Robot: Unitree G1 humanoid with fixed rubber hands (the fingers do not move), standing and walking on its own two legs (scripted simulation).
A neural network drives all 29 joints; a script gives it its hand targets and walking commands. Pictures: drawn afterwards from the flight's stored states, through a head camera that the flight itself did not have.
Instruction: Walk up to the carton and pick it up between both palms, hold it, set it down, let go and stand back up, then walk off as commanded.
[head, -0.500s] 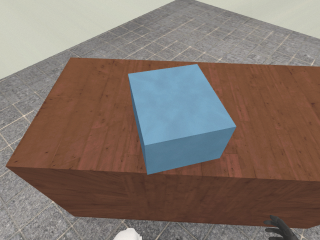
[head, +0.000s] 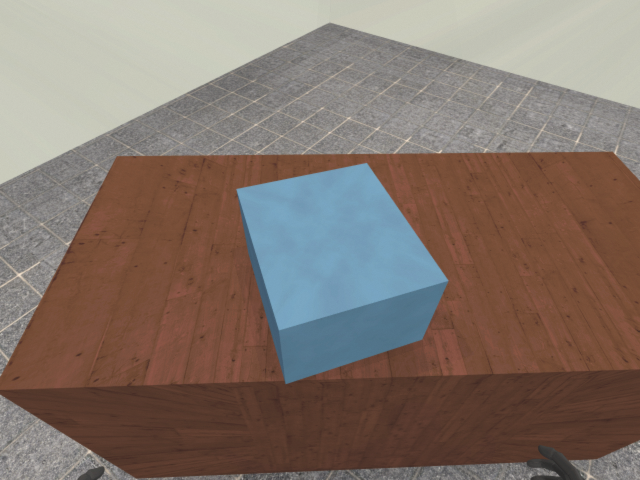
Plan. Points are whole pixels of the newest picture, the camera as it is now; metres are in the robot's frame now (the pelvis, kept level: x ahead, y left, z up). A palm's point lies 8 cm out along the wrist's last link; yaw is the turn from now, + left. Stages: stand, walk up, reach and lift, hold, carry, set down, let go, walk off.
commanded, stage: walk up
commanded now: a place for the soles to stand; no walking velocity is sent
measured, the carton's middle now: (329, 264) +0.47 -0.01 -0.04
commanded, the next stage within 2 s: reach and lift in 0.74 s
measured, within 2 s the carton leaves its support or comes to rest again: neither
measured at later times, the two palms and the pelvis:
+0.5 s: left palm out of the picture +0.07 +0.33 -0.11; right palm out of the picture +0.10 -0.30 -0.10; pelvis -0.01 +0.01 +0.00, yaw +0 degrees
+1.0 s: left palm (106, 462) +0.18 +0.28 -0.08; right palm (561, 474) +0.16 -0.30 -0.08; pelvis -0.01 +0.01 -0.02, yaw +1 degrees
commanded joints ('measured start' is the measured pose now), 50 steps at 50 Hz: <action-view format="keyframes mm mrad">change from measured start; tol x4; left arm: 1 -21 177 31 -13 0 -4 3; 37 20 169 48 -32 14 -4 7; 38 -419 190 69 -402 -1 180 33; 39 -311 140 40 -440 -23 311 46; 42 -171 120 13 -571 0 492 19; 47 -59 80 65 -709 52 569 41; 50 -50 46 99 -725 77 576 47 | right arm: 1 -72 -170 -29 -29 0 -14 -7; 37 -60 -165 -50 -27 -5 7 1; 38 -313 -53 -142 -19 -129 -117 21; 40 -188 -97 -169 -52 -94 -120 59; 43 -118 -145 -207 -145 -69 -95 63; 50 -80 -257 -216 -229 0 -29 130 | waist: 1 12 12 -83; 29 3 41 -72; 37 -3 21 -62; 38 -3 -51 -44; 39 -23 -14 -13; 41 -17 -64 -95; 46 -10 96 -175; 50 -5 54 -119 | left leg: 1 142 89 -133 -69 110 35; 11 148 85 -141 -110 -16 33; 17 156 85 -134 -82 57 36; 30 125 90 -158 -113 -84 44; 37 144 83 -151 -112 -65 43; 38 67 -42 10 96 -253 -60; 39 113 -25 -1 149 -255 -31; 42 326 -7 -14 242 -110 -6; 47 361 16 -86 149 74 -54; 50 318 3 -79 101 58 -43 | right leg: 1 -87 -102 72 -112 177 -30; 9 -103 -99 75 -126 120 -34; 17 -113 -103 77 -118 178 -31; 30 -134 -94 76 -116 87 -32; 37 -139 -97 81 -120 107 -33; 38 -335 23 -106 52 -176 -52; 39 -385 -10 -90 67 -188 -82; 42 -486 -48 -76 69 -89 -101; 46 -397 25 -140 90 108 -89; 50 -311 40 -106 37 132 -73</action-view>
